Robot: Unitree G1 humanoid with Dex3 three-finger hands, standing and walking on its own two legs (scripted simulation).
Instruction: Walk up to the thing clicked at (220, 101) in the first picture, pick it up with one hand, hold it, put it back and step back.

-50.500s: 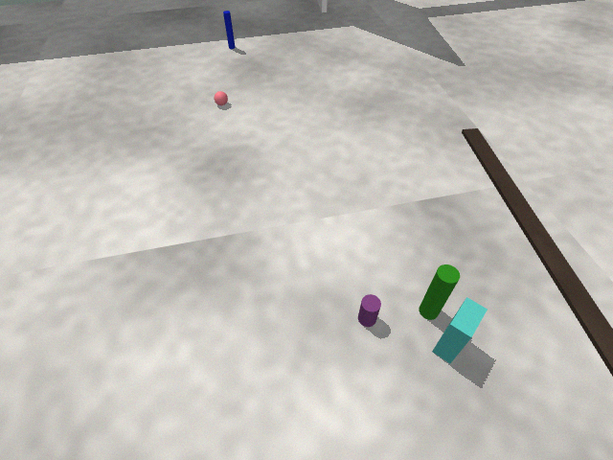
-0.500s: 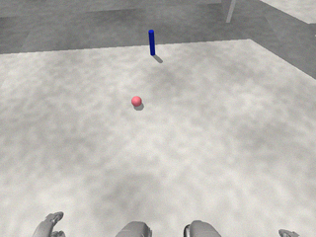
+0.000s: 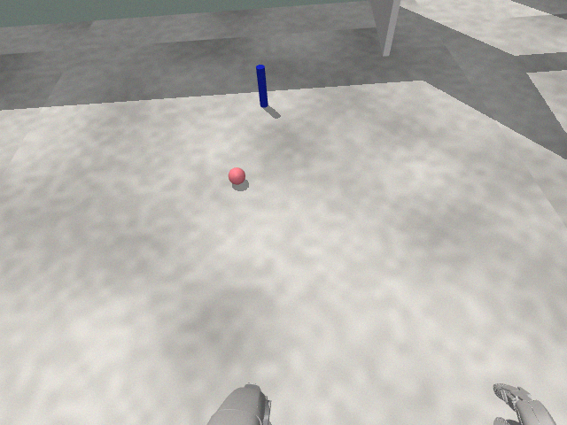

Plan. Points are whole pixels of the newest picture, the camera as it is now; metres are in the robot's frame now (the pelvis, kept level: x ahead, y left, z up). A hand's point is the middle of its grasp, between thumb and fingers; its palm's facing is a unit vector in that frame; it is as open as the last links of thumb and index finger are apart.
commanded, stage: step back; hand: left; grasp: from above
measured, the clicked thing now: (236, 176) +1.19 +0.32 -0.72
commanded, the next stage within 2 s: stand in 1.06 s
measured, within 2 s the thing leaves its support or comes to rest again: neither
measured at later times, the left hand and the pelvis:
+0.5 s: hand out of the picture +0.03 +0.28 -0.13, palm faces +0.04 -0.92 -0.39, open 7.4 cm; pelvis -0.02 -0.01 +0.01, yaw +4 degrees
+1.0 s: hand out of the picture +0.08 +0.28 -0.15, palm faces +0.13 -0.92 -0.38, open 7.4 cm; pelvis +0.03 +0.01 +0.00, yaw +7 degrees
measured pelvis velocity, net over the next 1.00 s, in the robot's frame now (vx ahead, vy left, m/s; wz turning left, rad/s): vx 0.03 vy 0.01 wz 0.12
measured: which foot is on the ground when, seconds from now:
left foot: up 0.00-0.20, down 0.22-0.56, up 0.58-0.84, down 0.86-1.00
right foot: down 0.00-0.26, up 0.28-0.50, down 0.52-1.00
